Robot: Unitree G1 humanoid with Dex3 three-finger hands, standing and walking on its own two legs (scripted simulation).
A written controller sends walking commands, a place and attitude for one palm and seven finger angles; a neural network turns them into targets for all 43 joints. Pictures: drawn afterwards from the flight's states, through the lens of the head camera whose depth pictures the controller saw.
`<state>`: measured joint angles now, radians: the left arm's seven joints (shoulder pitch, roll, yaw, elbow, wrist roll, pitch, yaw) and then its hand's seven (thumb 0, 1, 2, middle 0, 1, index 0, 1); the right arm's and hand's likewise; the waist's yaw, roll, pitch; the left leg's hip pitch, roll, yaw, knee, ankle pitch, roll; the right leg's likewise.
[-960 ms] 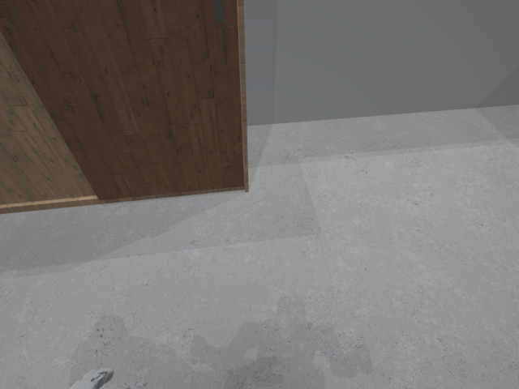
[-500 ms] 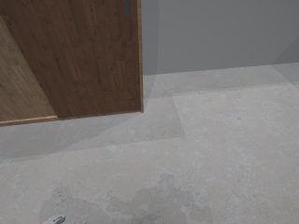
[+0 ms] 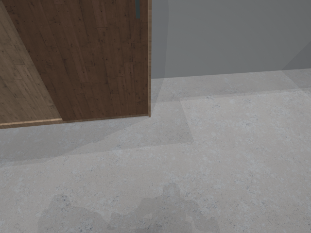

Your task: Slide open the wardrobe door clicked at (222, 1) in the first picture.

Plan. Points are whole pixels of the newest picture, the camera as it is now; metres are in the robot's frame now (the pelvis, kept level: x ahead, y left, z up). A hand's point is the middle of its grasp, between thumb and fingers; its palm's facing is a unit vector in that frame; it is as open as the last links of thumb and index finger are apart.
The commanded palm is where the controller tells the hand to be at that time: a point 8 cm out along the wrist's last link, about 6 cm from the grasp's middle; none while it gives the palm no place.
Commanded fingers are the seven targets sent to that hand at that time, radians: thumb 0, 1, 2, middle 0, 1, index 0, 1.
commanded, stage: stand and wait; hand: right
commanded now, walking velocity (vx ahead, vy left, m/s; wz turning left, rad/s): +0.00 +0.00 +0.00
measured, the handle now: out of the picture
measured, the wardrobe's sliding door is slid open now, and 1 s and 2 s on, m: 0.00 0.00 0.00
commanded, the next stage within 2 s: look at it before walking up in 0.02 s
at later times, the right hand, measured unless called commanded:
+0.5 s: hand out of the picture +0.07 -0.24 -0.16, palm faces -0.03 +0.94 -0.33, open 7.4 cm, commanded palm none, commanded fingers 0.00 -0.90 -0.90 0.20 0.30 0.20 0.30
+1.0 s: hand out of the picture +0.08 -0.19 -0.18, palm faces -0.12 +0.97 -0.22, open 7.4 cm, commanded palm none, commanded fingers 0.00 -0.90 -0.90 0.20 0.30 0.20 0.30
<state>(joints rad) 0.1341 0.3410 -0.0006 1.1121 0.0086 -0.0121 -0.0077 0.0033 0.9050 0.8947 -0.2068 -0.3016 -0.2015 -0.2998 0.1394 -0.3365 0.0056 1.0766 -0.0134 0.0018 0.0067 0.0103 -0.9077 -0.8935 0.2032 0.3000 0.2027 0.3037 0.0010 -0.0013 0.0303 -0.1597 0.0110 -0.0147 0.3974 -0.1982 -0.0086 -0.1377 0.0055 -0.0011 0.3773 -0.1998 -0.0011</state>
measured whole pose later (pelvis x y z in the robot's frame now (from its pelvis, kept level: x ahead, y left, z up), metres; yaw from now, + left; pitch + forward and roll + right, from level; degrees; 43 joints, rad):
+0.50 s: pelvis +0.00 +0.00 +0.00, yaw +0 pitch -2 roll +0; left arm 0.12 0.34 0.00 1.11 0.01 -0.02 -0.01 0.00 0.91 0.89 -0.21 -0.30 -0.20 -0.30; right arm 0.14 -0.34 0.01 1.08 -0.01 0.00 0.01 0.01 -0.91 -0.89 0.20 0.30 0.20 0.30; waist 0.00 0.00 0.04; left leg -0.16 0.00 -0.01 0.38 -0.19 0.00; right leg -0.14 0.00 0.00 0.37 -0.20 0.00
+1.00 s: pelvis +0.05 +0.02 -0.01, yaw +9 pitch -1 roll -1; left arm 0.26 0.24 0.03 1.06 0.02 -0.03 0.00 0.00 0.90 0.89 -0.21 -0.30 -0.20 -0.30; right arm 0.32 -0.23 -0.03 1.05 -0.02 0.04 0.05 0.01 -0.91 -0.89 0.20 0.30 0.20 0.30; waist -0.02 0.00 0.02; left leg -0.32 0.01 0.02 0.74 -0.46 0.01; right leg -0.10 -0.06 -0.13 0.49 -0.37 0.02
